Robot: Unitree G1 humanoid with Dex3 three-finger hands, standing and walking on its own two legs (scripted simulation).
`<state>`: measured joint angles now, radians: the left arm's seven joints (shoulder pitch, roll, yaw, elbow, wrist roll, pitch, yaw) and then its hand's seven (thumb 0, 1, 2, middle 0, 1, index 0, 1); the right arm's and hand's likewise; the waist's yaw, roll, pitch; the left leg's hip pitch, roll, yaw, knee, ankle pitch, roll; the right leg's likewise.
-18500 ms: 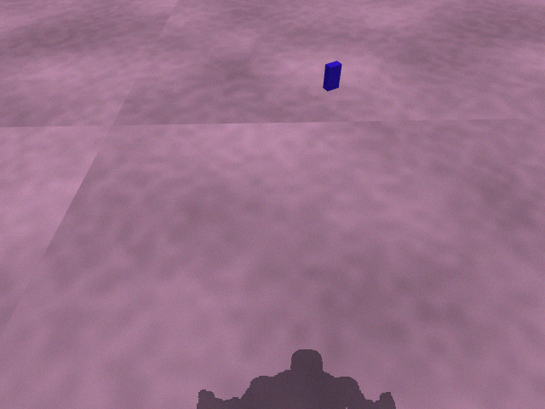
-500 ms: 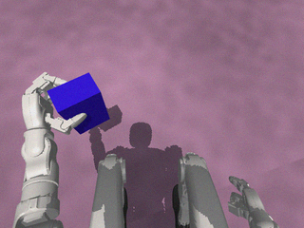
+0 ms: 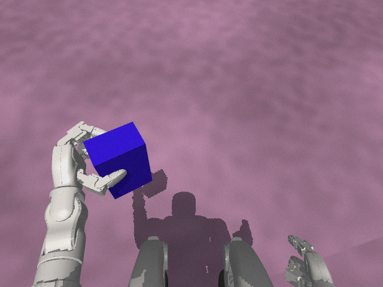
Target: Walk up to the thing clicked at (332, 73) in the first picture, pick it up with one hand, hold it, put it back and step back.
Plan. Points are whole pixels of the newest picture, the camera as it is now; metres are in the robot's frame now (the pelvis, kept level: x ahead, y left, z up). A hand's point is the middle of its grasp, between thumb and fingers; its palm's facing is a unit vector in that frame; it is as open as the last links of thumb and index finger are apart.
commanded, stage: lift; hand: left
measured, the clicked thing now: (123, 164) +0.37 +0.16 +0.00
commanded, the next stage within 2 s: hold in 0.90 s
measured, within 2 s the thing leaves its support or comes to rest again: neither
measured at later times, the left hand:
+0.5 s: hand (96, 142) +0.35 +0.18 +0.11, palm faces +0.14 -0.99 -0.03, open 9.9 cm
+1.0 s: hand (97, 127) +0.37 +0.17 +0.14, palm faces +0.15 -0.99 -0.02, open 9.9 cm
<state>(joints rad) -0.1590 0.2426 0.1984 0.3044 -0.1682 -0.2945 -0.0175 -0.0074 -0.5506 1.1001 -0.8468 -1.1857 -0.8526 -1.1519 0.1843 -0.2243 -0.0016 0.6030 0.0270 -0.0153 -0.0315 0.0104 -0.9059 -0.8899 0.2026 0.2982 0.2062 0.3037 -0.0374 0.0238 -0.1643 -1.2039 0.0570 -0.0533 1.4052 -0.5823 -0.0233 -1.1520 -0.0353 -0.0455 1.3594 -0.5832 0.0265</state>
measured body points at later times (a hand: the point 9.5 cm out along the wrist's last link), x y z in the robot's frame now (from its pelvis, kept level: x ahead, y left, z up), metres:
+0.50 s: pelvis +0.01 +0.00 +0.06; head +0.08 +0.01 +0.51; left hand +0.34 +0.23 +0.11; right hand +0.14 -0.24 -0.05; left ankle +0.04 +0.13 -0.60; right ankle +0.03 -0.14 -0.60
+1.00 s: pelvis +0.03 -0.01 +0.09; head +0.09 +0.00 +0.53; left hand +0.35 +0.22 +0.14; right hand +0.16 -0.25 -0.02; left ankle +0.04 +0.13 -0.60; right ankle +0.03 -0.14 -0.60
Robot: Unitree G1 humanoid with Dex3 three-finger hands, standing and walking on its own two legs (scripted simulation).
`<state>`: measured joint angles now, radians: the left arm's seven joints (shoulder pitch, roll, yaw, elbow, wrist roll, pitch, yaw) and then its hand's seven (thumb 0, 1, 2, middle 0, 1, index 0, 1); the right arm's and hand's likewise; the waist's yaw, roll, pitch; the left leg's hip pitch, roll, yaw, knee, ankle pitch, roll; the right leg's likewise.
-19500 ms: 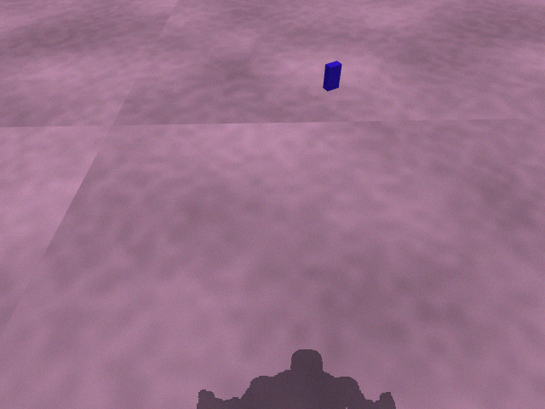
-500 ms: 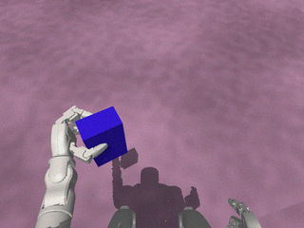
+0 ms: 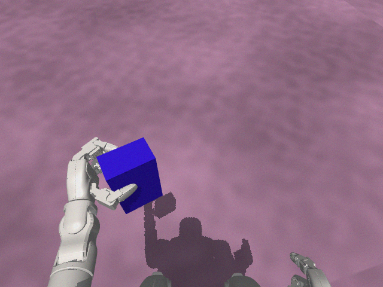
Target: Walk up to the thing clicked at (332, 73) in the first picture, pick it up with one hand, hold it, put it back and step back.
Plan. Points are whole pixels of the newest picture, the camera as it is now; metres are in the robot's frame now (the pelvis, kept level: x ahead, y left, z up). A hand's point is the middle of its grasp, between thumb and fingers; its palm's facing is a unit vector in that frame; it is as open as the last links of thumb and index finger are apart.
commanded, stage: hold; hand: left
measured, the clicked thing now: (134, 178) +0.34 +0.14 +0.01
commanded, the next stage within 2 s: none
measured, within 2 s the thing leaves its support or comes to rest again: neither
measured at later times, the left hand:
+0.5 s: hand (109, 169) +0.33 +0.18 +0.07, palm faces +0.13 -0.99 -0.02, open 9.9 cm
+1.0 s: hand (108, 174) +0.32 +0.17 +0.07, palm faces +0.13 -0.99 -0.02, open 9.9 cm
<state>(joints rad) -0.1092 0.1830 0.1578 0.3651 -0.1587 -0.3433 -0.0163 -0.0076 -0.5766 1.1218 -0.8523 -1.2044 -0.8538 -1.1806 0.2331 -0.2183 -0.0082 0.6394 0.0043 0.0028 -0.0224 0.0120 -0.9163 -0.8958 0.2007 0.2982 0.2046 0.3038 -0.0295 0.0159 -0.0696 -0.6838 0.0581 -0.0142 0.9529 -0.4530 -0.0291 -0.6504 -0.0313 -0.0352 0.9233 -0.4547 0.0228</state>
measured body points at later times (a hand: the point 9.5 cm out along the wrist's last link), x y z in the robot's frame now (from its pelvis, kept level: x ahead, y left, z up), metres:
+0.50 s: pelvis +0.00 +0.00 +0.01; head +0.04 +0.01 +0.46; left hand +0.32 +0.23 +0.07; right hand +0.13 -0.24 -0.10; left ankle +0.01 +0.14 -0.69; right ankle +0.00 -0.13 -0.69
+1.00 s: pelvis -0.01 +0.00 +0.02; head +0.02 +0.00 +0.46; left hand +0.30 +0.22 +0.08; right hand +0.12 -0.24 -0.09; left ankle +0.01 +0.14 -0.69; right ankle +0.00 -0.13 -0.69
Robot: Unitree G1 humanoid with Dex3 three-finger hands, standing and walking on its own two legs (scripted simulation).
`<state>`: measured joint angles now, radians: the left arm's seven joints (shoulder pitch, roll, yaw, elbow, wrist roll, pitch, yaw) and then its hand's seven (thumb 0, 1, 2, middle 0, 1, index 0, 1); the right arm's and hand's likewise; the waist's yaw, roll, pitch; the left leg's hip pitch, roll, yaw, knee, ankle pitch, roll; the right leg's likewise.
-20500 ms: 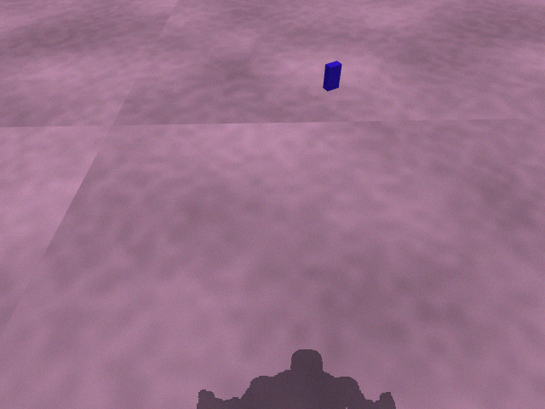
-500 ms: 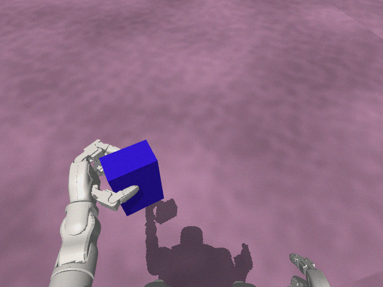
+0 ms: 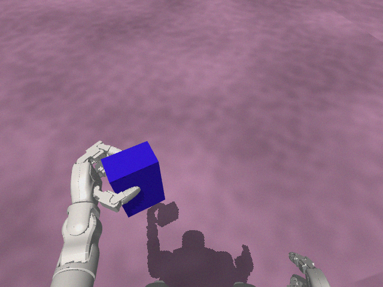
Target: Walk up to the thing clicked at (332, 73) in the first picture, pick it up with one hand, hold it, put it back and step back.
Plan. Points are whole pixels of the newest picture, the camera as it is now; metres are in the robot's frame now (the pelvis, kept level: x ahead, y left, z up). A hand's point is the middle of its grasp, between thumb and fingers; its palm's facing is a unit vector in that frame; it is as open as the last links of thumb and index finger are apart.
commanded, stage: hold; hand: left
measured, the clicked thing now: (137, 182) +0.33 +0.14 +0.02
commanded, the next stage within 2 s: crouch in 1.60 s
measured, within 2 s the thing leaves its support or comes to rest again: neither
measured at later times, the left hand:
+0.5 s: hand (116, 174) +0.33 +0.17 +0.06, palm faces +0.13 -0.99 -0.02, open 9.9 cm
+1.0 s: hand (115, 174) +0.33 +0.18 +0.05, palm faces +0.13 -0.99 -0.02, open 9.9 cm
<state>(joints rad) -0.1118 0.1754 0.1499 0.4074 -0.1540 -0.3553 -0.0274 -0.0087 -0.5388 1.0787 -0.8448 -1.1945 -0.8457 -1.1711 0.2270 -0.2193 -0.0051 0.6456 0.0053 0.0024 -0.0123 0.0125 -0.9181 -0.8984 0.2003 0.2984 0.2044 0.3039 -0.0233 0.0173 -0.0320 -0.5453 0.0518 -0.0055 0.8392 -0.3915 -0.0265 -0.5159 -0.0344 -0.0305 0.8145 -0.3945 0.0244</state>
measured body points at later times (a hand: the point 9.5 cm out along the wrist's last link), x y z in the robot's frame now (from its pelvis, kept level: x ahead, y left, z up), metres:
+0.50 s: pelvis +0.00 +0.00 +0.00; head +0.03 +0.00 +0.45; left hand +0.32 +0.22 +0.06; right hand +0.13 -0.25 -0.11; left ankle +0.02 +0.13 -0.70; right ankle +0.01 -0.14 -0.70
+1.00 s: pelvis +0.01 +0.00 +0.00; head +0.04 +0.00 +0.45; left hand +0.32 +0.23 +0.06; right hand +0.14 -0.24 -0.11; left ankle +0.02 +0.13 -0.70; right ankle +0.01 -0.14 -0.70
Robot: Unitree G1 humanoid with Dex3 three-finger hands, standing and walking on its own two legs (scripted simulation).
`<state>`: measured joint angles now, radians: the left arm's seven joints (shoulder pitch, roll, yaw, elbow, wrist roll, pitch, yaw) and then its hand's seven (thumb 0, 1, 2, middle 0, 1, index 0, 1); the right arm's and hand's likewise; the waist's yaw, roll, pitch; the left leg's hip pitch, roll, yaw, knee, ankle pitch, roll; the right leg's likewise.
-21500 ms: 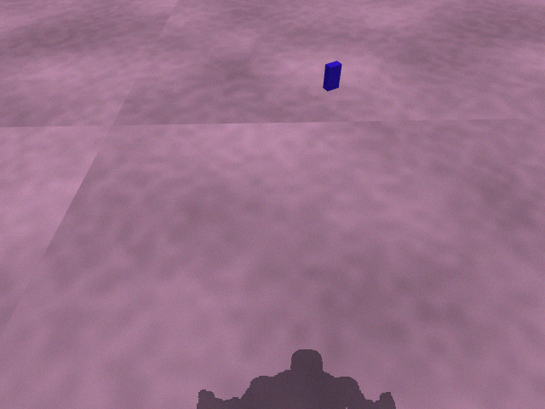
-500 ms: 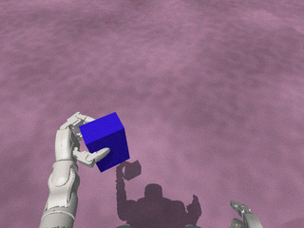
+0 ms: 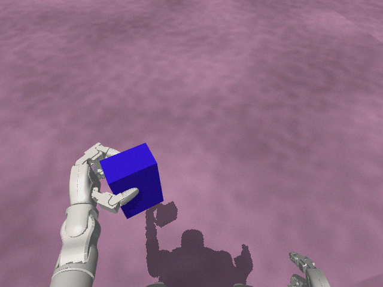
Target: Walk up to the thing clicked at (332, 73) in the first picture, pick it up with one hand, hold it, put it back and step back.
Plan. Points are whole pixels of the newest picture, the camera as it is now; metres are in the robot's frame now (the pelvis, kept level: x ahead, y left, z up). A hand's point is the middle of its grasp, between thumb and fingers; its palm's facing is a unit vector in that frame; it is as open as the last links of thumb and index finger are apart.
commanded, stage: hold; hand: left
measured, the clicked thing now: (135, 183) +0.33 +0.14 +0.01
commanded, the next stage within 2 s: crouch in 0.60 s
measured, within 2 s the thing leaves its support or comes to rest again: neither
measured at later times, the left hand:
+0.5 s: hand (115, 175) +0.33 +0.17 +0.06, palm faces +0.13 -0.99 -0.02, open 9.9 cm
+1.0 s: hand (117, 186) +0.33 +0.18 +0.01, palm faces +0.23 -0.97 +0.01, open 9.9 cm
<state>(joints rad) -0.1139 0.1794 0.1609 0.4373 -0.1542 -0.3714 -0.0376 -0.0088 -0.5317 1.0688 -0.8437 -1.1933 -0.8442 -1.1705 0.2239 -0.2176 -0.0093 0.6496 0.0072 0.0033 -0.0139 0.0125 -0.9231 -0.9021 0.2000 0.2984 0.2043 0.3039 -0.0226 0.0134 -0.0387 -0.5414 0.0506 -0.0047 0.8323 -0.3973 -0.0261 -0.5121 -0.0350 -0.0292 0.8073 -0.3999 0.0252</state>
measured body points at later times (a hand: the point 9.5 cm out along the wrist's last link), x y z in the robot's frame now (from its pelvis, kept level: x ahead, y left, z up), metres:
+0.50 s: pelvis +0.00 +0.00 +0.00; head +0.04 +0.00 +0.45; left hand +0.32 +0.23 +0.06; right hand +0.13 -0.24 -0.11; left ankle +0.01 +0.13 -0.70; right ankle +0.01 -0.14 -0.70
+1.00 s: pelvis -0.02 +0.00 -0.02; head +0.05 +0.01 +0.43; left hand +0.31 +0.23 +0.01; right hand +0.12 -0.25 -0.13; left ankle +0.01 +0.13 -0.70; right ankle +0.01 -0.14 -0.70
